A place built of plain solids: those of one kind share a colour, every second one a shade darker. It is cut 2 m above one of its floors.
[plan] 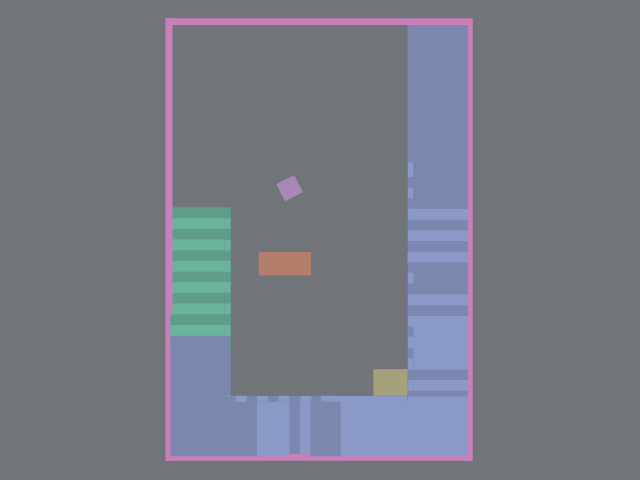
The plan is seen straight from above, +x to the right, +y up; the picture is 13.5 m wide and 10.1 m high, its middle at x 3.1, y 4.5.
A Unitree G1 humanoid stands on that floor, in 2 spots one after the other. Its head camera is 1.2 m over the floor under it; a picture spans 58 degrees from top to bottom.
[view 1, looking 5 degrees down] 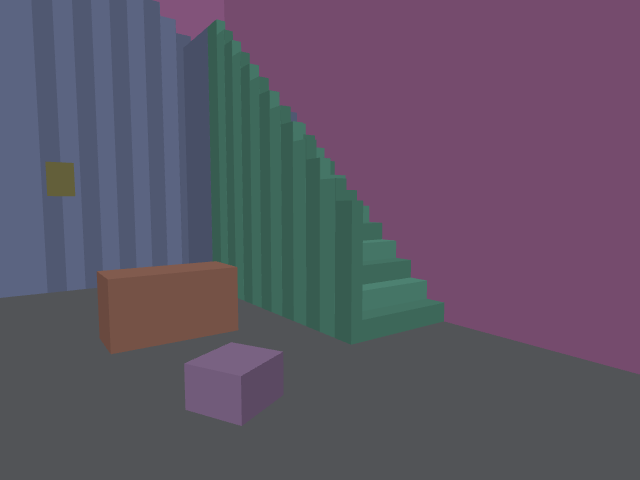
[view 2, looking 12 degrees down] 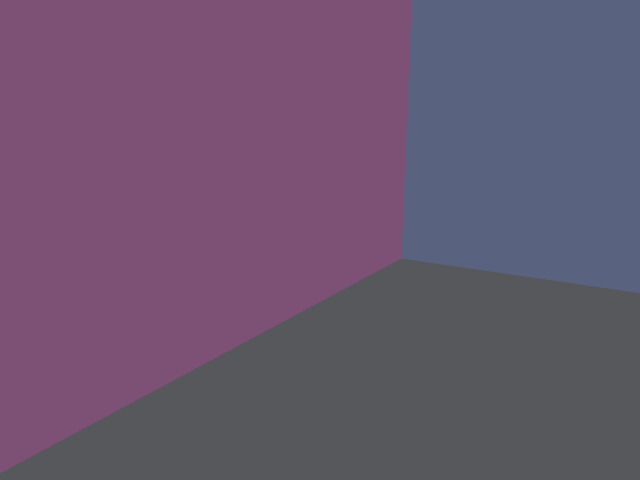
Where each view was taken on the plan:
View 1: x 3.53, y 7.92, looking -126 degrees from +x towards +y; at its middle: twa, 3.95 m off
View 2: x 0.55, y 7.24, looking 33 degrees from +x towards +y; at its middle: wall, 3.34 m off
